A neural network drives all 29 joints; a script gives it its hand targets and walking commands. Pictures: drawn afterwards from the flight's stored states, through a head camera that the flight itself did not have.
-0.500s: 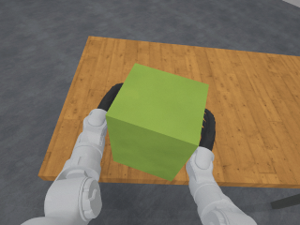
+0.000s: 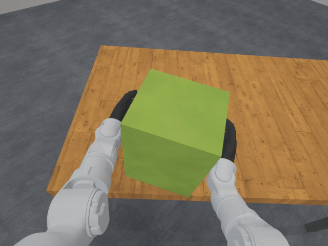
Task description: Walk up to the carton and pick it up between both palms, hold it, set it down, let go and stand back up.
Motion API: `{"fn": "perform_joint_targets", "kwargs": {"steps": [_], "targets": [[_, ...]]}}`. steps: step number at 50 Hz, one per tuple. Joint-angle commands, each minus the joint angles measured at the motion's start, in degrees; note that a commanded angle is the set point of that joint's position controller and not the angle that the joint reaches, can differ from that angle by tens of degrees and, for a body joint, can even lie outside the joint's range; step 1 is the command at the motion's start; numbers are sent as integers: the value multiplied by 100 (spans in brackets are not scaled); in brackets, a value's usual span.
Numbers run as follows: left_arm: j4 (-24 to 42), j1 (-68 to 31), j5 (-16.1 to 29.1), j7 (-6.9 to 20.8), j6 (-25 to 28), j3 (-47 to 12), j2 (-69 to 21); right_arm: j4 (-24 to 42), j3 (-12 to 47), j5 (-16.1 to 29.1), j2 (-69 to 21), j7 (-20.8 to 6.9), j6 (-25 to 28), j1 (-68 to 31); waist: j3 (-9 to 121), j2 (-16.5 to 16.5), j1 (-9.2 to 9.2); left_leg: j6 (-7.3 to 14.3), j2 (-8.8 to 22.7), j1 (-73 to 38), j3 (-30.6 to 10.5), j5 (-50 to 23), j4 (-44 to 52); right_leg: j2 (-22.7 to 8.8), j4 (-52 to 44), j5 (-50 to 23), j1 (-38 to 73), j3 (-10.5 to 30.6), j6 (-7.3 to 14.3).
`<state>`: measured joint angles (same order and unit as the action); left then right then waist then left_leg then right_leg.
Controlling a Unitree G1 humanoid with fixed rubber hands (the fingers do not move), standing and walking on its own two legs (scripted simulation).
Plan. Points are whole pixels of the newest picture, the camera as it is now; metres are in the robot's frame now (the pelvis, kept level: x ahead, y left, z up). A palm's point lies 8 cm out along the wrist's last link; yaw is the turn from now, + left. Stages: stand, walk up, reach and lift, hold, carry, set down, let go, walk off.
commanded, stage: reach and lift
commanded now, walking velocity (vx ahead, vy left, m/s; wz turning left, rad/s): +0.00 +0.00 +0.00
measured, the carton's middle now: (171, 139) +0.38 -0.01 +0.03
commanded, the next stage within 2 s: none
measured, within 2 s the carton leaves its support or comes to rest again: neither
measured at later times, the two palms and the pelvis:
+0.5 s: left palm (108, 98) +0.42 +0.14 +0.14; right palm (230, 128) +0.37 -0.14 +0.11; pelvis +0.00 +0.01 +0.00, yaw +1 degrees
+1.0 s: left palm (106, 98) +0.39 +0.13 +0.17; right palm (242, 116) +0.37 -0.15 +0.15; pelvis -0.01 +0.00 +0.00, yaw +2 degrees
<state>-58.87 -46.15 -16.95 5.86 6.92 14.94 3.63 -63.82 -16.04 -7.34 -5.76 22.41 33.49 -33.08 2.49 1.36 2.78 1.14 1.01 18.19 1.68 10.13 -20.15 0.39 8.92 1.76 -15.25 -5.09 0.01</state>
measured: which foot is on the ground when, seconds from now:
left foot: down 0.00-1.00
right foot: down 0.00-1.00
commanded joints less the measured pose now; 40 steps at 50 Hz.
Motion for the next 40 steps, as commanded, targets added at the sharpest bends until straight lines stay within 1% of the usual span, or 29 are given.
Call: {"fn": "perform_joint_targets", "kwargs": {"steps": [1, 2, 4, 7, 8, 9, 10, 11, 12, 13, 14, 15, 16, 18, 19, 20, 22, 23, 25, 26, 27, 30, 31, 32, 35, 36, 37, 38, 40], "targets": [[1221, -3695, 220, 486, 526, -1677, -3752, 1568, 2334, -528, -3794, -765, 93, -4264, 3923, -292, 40, -229, -141, -1359, 143, -2294, -302, 86, 564, -2029, 1731, -26, -69], [1256, -3616, 244, 466, 457, -1754, -3865, 1703, 2427, -469, -3779, -781, 36, -4302, 3933, -335, 71, -233, -109, -1455, 95, -2394, -316, 111, 607, -2150, 1763, -25, -58], [1294, -3583, 296, 452, 361, -1777, -3919, 2036, 2588, -364, -3723, -823, -56, -4523, 3997, -296, -39, -207, -102, -1433, 81, -2404, -339, 103, 653, -2160, 1805, -7, -66], [1311, -3659, 337, 444, 137, -1690, -3857, 2285, 2609, -228, -3659, -900, -334, -4749, 3560, -279, -122, -144, -81, -1359, 97, -1968, -232, 64, 581, -1541, 1737, 18, -35], [1540, -3767, 376, 421, 47, -1842, -4003, 2330, 2620, -153, -3659, -909, -415, -4725, 3551, -355, -20, -195, -48, -1556, 70, -2100, -215, 91, 591, -1592, 1734, -11, -33], [1371, -3591, 335, 411, -85, -1756, -4018, 2473, 2698, -103, -3610, -947, -510, -4794, 3454, -352, -163, -188, -41, -1650, 86, -2168, -226, 105, 540, -1414, 1674, 0, -16], [1355, -3586, 326, 426, -203, -1772, -4078, 2516, 2612, -89, -3559, -934, -592, -4841, 3430, -336, -23, -201, -28, -1775, 67, -2217, -234, 123, 507, -1395, 1622, -23, -16], [1575, -3504, 323, 439, -320, -1782, -4130, 2497, 2719, 4, -3588, -931, -737, -4660, 3337, -315, 12, -199, -37, -1903, 73, -2394, -235, 152, 495, -1489, 1742, -35, -7], [1718, -3362, 294, 452, -469, -1758, -4138, 2605, 2820, 118, -3539, -940, -882, -4594, 3247, -255, -19, -217, -27, -2022, 66, -2575, -225, 176, 468, -1542, 1883, -35, -5], [1818, -3416, 201, 465, -638, -1654, -4075, 2421, 2753, 187, -3454, -955, -1083, -4489, 2882, -324, 20, -229, -39, -2008, 72, -2514, -166, 166, 437, -1388, 1907, -23, 2], [1848, -3345, 137, 481, -856, -1542, -4065, 2479, 2704, 270, -3334, -1005, -1225, -4568, 2619, -328, -42, -223, -38, -2003, 94, -2390, -71, 172, 382, -1132, 1923, -43, 7], [2065, -3319, 180, 497, -1074, -1674, -4155, 2569, 2657, 373, -3310, -1014, -1348, -4572, 2503, -342, 132, -240, -53, -2140, 87, -2354, -22, 214, 338, -1057, 1985, -94, 9], [2164, -3274, 183, 493, -1268, -1670, -4204, 2723, 2642, 407, -3184, -1057, -1420, -4695, 2414, -342, 75, -274, -44, -2186, 90, -2385, 7, 231, 299, -881, 1928, -142, 9], [2554, -3320, 294, 504, -1578, -1881, -4343, 2997, 2713, 576, -3209, -1081, -1582, -4795, 2444, -299, 247, -324, -67, -2498, 94, -2742, -57, 289, 240, -975, 1946, -198, -27], [2507, -3316, 294, 545, -1690, -1862, -4298, 3173, 2662, 572, -3151, -1067, -1635, -4873, 2366, -244, 255, -333, -110, -2445, 114, -2665, -103, 244, 211, -988, 2024, -183, -70], [2597, -3202, 232, 576, -1807, -1868, -4277, 3056, 2591, 582, -3072, -1041, -1743, -4682, 2161, -191, 404, -350, -119, -2539, 90, -2618, -61, 243, 198, -1058, 2154, -189, -109], [2660, -3093, 139, 680, -2008, -1742, -4108, 3152, 2538, 615, -2923, -1008, -1938, -4537, 1856, -65, 454, -323, -168, -2452, 126, -2313, 30, 197, 157, -1025, 2344, -215, -187], [2952, -3245, 262, 695, -2020, -1895, -4163, 3435, 2634, 693, -2983, -1022, -1938, -4667, 2115, -125, 429, -337, -177, -2403, 128, -2286, 29, 200, 222, -1081, 2408, -249, -193], [3110, -3410, 291, 649, -2080, -2070, -4195, 3518, 2714, 772, -2936, -1083, -2006, -4769, 2098, -317, 451, -423, -164, -2542, 89, -2497, -31, 194, 258, -944, 2211, -269, -178], [3213, -3247, 295, 619, -2153, -2089, -4248, 3691, 2857, 877, -2956, -1136, -2067, -4748, 2157, -390, 360, -431, -165, -2648, 75, -2675, -68, 208, 256, -945, 2207, -279, -139], [3343, -3246, 311, 580, -2219, -2172, -4270, 3718, 2834, 889, -2853, -1175, -2116, -4760, 2187, -430, 412, -492, -139, -2751, 25, -2830, -103, 232, 275, -871, 2121, -304, -143], [3679, -3043, 409, 521, -2440, -2368, -4241, 4061, 3030, 1081, -2770, -1208, -2300, -4719, 2275, -419, 445, -529, -119, -2960, -48, -3172, -221, 253, 306, -916, 2055, -292, -169], [3775, -3127, 466, 511, -2505, -2402, -4210, 4219, 3069, 1124, -2773, -1218, -2375, -4843, 2271, -335, 460, -494, -145, -2876, -61, -2996, -236, 227, 300, -857, 2072, -275, -179], [3947, -2949, 482, 461, -2581, -2478, -4261, 4327, 3183, 1206, -2699, -1259, -2409, -4787, 2408, -418, 402, -550, -100, -3001, -118, -3313, -277, 250, 376, -932, 2071, -276, -181], [4077, -2918, 478, 385, -2752, -2535, -4239, 4526, 3346, 1311, -2662, -1349, -2625, -4884, 2252, -312, 303, -453, -131, -2877, -114, -2939, -213, 256, 397, -811, 2065, -257, -136], [4154, -2939, 495, 360, -2818, -2620, -4257, 4620, 3353, 1343, -2638, -1360, -2657, -4956, 2348, -352, 332, -474, -117, -2912, -143, -2978, -232, 268, 433, -817, 2050, -268, -147], [4191, -3129, 529, 353, -2853, -2628, -4215, 4553, 3284, 1325, -2643, -1370, -2747, -5028, 2291, -344, 370, -448, -132, -2818, -134, -2657, -169, 238, 415, -636, 1996, -248, -146], [4303, -3174, 568, 320, -2887, -2661, -4246, 4643, 3305, 1340, -2679, -1402, -2790, -5103, 2379, -304, 330, -427, -120, -2777, -146, -2577, -146, 237, 456, -617, 2012, -253, -147], [4463, -3225, 632, 236, -3005, -2759, -4274, 4652, 3377, 1454, -2697, -1461, -2926, -5179, 2387, -371, 318, -460, -119, -2847, -187, -2727, -191, 251, 503, -656, 1971, -221, -150]]}}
